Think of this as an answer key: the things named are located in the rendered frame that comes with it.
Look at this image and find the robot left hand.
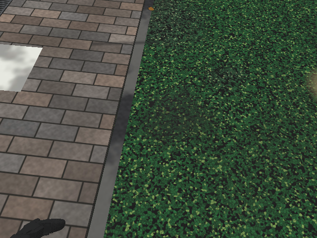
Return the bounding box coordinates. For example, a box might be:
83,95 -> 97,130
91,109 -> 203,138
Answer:
10,218 -> 65,238

